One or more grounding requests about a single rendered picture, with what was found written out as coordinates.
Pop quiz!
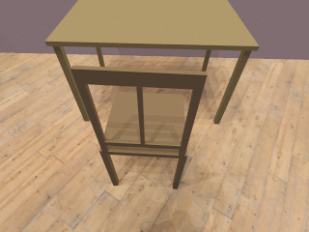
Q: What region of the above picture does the table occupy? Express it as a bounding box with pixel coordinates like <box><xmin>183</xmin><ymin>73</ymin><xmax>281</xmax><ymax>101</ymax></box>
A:
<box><xmin>45</xmin><ymin>0</ymin><xmax>259</xmax><ymax>125</ymax></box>

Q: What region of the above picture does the chair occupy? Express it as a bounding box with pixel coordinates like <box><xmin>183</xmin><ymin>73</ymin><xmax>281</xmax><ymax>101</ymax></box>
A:
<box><xmin>70</xmin><ymin>65</ymin><xmax>208</xmax><ymax>189</ymax></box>

